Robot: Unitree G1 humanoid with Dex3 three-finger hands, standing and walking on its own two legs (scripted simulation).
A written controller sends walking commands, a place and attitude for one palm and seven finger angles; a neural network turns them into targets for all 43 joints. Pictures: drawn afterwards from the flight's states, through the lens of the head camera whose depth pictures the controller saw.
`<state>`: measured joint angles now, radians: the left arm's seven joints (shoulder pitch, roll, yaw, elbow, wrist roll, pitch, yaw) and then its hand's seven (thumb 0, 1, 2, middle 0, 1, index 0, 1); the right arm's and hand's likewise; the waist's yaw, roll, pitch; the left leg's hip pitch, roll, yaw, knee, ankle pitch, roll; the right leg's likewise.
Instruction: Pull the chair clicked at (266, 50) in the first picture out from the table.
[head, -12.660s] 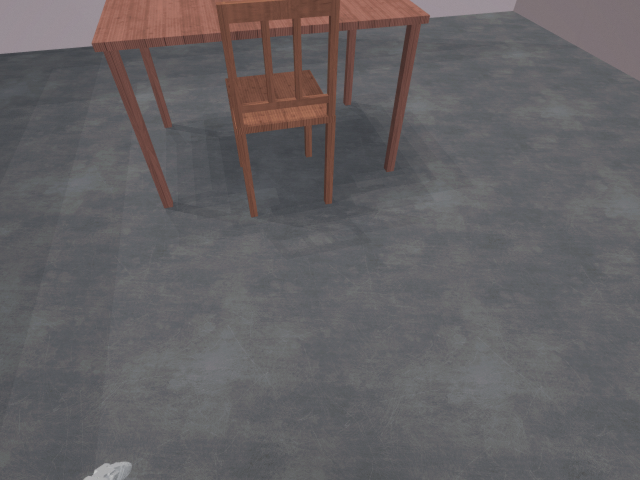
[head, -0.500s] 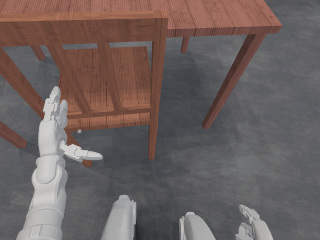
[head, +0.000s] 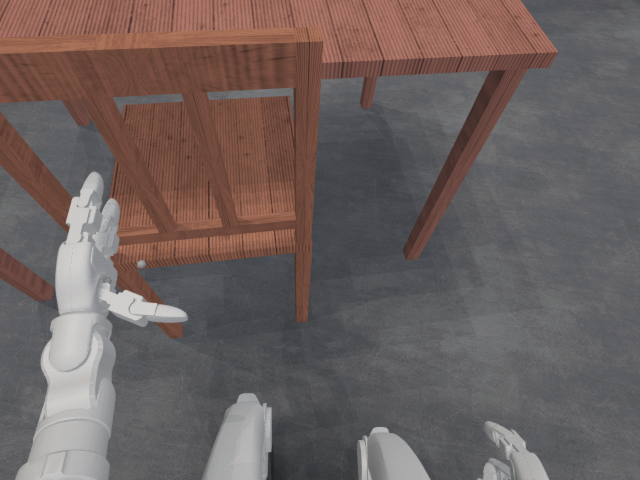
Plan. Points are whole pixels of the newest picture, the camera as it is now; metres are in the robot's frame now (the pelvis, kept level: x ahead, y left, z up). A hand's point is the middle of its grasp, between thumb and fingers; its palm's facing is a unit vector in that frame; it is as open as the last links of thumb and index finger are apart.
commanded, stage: aim the fingers beside a spindle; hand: left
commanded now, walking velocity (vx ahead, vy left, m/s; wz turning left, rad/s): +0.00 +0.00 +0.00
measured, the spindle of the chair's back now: (138, 174) +0.49 +0.27 +0.03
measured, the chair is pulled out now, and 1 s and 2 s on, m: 0.00 0.00 0.00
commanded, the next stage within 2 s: none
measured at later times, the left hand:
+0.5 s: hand (154, 274) +0.35 +0.22 +0.01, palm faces +0.15 -0.99 -0.01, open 16.9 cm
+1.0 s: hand (147, 264) +0.36 +0.22 +0.03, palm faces +0.18 -0.98 -0.04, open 16.9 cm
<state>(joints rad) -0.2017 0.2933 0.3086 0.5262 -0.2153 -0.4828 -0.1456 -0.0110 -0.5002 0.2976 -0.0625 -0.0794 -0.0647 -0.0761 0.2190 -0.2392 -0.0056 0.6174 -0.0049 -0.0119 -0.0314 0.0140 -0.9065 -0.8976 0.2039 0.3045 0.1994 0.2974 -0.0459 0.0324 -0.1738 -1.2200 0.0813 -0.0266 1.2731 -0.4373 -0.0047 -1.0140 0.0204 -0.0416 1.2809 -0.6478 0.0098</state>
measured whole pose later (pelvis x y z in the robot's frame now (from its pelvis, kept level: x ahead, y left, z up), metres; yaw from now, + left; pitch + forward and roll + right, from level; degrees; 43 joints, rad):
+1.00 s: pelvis +0.00 +0.01 +0.00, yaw +0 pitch +22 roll -4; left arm -0.19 0.26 0.29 0.49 -0.18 -0.50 -0.09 -0.01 -0.50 0.30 -0.07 -0.08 -0.07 -0.08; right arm 0.21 -0.23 0.00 0.61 -0.01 -0.01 -0.03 0.01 -0.91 -0.90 0.20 0.30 0.20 0.30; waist -0.05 0.03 -0.17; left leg -1.22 0.08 -0.02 1.28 -0.44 0.00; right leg -1.02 0.02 -0.03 1.28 -0.65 0.02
